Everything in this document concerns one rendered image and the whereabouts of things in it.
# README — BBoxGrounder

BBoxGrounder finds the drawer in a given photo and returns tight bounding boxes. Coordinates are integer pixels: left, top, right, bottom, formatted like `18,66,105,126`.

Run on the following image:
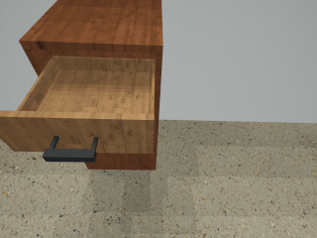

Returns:
0,56,156,154

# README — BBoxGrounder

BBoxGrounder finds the handle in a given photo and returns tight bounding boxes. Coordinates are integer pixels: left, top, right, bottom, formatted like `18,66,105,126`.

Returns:
43,136,99,163

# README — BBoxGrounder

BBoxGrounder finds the cabinet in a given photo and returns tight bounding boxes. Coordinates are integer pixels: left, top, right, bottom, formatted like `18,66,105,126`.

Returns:
19,0,163,171

